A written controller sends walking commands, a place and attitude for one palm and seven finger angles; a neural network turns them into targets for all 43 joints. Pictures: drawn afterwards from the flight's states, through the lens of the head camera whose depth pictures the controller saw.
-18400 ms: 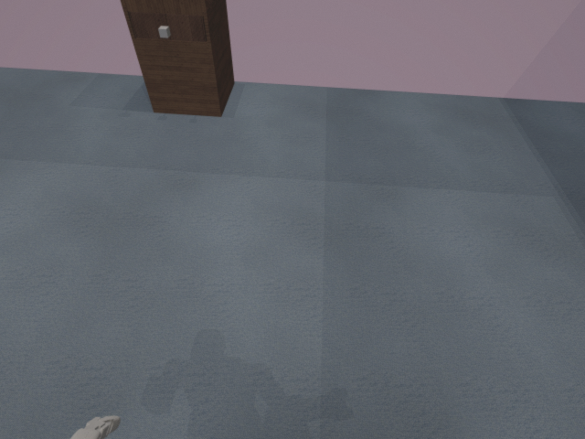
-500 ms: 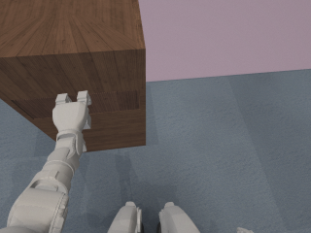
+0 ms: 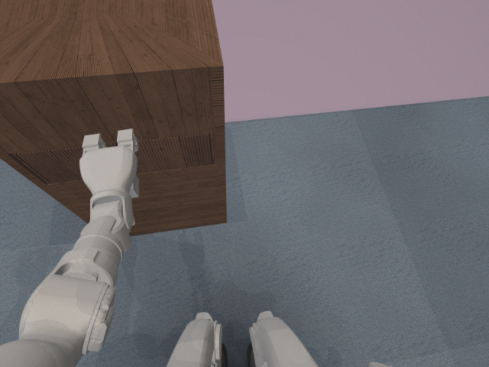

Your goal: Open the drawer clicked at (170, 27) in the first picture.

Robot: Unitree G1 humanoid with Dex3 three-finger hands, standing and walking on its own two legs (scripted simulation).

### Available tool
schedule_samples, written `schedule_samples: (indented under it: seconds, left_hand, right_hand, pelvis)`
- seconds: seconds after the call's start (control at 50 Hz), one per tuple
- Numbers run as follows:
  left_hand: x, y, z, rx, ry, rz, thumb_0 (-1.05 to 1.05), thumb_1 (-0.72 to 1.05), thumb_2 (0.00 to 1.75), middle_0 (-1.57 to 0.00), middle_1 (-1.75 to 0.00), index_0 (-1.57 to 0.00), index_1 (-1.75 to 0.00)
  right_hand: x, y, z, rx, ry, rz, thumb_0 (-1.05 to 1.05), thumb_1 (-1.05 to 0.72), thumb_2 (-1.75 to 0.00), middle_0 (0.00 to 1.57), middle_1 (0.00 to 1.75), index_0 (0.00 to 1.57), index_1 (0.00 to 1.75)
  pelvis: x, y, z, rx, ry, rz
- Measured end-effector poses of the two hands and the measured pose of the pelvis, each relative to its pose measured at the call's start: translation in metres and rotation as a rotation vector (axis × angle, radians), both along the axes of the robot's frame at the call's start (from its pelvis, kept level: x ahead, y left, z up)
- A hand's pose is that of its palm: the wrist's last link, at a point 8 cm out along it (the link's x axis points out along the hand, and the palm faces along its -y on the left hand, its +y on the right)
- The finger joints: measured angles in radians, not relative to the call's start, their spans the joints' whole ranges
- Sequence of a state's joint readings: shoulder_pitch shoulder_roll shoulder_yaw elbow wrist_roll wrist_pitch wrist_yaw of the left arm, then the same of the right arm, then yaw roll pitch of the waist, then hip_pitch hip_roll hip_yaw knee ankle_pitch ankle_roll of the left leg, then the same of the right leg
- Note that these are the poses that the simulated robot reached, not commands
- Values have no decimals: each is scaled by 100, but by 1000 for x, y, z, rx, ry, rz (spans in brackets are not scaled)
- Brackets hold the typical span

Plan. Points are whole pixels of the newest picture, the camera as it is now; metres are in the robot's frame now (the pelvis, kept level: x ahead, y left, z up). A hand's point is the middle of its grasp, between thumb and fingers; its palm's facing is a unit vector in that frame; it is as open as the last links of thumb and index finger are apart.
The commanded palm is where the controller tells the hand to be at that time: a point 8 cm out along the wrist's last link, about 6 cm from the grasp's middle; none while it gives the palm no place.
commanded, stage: move the hooked fingers above the handle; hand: left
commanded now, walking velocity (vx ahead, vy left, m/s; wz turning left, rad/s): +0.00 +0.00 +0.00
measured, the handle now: (125, 176) +0.50 +0.23 -0.13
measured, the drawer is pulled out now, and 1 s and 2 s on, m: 0.00 0.00 0.00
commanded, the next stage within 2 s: lower the fingers behind the handle in 1.96 s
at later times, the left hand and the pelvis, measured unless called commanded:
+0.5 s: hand (113, 186) +0.44 +0.22 -0.07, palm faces -0.09 +0.01 -1.00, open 13.8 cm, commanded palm +0.42 +0.20 -0.01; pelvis +0.00 +0.00 +0.00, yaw +0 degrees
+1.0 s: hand (114, 200) +0.42 +0.22 -0.07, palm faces -0.18 -0.03 -0.98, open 13.8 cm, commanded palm +0.42 +0.20 -0.01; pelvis +0.01 -0.01 +0.01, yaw +1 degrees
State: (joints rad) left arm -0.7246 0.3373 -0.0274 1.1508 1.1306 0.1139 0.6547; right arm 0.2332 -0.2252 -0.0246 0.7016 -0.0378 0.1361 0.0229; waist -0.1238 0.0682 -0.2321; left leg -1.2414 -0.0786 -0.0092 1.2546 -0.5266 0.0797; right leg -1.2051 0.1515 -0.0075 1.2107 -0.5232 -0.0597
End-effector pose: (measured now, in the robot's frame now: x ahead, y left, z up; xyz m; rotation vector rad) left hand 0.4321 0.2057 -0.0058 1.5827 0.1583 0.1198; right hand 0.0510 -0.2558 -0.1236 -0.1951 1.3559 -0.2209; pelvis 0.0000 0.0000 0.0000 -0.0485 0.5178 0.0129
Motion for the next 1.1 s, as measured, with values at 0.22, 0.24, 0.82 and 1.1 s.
schedule_samples:
  seconds: [0.22, 0.24, 0.82, 1.1]
  left_hand:
    - [-19, 0, -9, -86, 107, -132, 0, -49, 30, -32, -120, -32, -120]
    - [-16, -4, -8, -90, 79, -158, 0, -49, 30, -32, -120, -32, -120]
    - [-1, -12, 6, -35, -93, -78, 0, -49, 30, -32, -120, -32, -120]
    - [-22, -13, 0, -87, 113, -128, 0, -49, 30, -32, -120, -32, -120]
  right_hand:
    - [-7, -3, 8, -28, 27, 17, 1, -91, -90, 20, 30, 21, 30]
    - [-6, -6, 7, -37, 26, 20, 1, -91, -90, 20, 30, 21, 30]
    - [20, -16, -2, -31, -32, 33, 1, -91, -90, 20, 30, 20, 30]
    - [13, -14, 10, -27, -23, 32, 1, -91, -90, 20, 30, 21, 30]
  pelvis:
    - [6, -2, 4, -6, -3, 28]
    - [6, -2, 2, -9, 1, 31]
    - [5, -11, -4, 5, 8, 12]
    - [9, -15, 9, 12, -13, 26]
